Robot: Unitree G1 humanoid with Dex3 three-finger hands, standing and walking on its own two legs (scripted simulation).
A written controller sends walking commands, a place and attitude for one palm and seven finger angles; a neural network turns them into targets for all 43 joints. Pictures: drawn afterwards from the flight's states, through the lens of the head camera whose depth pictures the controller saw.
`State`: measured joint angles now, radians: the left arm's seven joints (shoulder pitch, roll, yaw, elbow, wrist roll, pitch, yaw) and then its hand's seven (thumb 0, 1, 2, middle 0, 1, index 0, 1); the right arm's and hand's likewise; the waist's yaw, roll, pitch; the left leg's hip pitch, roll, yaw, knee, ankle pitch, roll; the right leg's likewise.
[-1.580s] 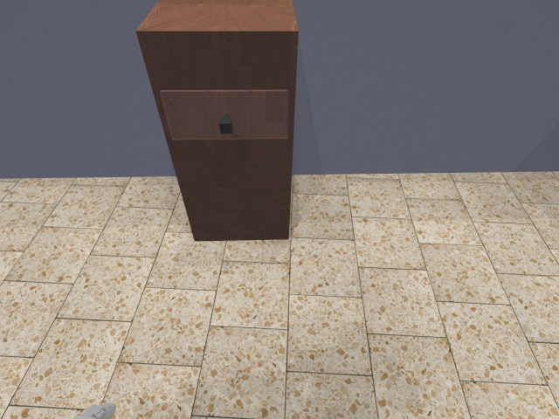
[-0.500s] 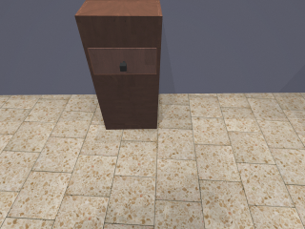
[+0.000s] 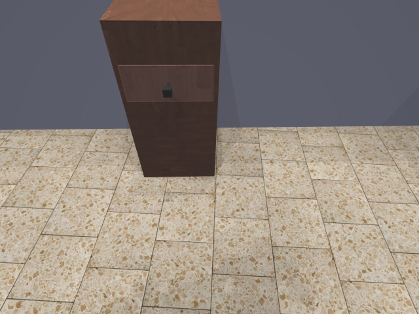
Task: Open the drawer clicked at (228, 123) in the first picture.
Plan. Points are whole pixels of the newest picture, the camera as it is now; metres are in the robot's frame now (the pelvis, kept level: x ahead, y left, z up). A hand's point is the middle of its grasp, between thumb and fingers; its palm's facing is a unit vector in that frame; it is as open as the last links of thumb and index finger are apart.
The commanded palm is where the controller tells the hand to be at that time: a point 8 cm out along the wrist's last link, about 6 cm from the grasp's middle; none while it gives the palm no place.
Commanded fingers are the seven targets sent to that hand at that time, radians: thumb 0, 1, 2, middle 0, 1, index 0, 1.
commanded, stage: take the last steps up to it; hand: left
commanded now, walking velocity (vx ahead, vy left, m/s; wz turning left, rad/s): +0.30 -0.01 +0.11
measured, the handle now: (167, 89) +0.98 +0.23 -0.12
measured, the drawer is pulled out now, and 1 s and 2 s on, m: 0.00 0.00 0.00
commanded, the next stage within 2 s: come to a stop and stand still in 1.30 s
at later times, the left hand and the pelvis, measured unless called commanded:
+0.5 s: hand out of the picture +0.11 +0.19 -0.19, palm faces +0.00 -0.99 -0.16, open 7.4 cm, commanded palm none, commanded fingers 0.00 0.90 0.90 -0.20 -0.30 -0.20 -0.30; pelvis +0.10 +0.01 -0.01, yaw +1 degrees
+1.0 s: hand (150, 273) +0.25 +0.17 -0.20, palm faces +0.16 -0.97 -0.15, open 7.3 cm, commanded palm none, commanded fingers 0.00 0.90 0.90 -0.20 -0.30 -0.20 -0.30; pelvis +0.29 -0.01 -0.01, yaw +5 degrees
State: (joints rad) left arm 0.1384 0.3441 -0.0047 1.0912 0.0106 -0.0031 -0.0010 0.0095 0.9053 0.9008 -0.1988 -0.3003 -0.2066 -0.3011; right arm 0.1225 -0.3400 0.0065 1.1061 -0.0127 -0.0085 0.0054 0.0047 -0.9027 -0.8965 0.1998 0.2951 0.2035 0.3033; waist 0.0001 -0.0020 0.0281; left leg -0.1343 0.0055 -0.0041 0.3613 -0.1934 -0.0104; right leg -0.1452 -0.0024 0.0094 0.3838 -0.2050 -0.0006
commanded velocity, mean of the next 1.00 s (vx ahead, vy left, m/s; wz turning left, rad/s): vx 0.30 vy -0.02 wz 0.06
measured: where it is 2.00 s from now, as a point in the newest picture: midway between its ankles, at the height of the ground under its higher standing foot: (210, 272)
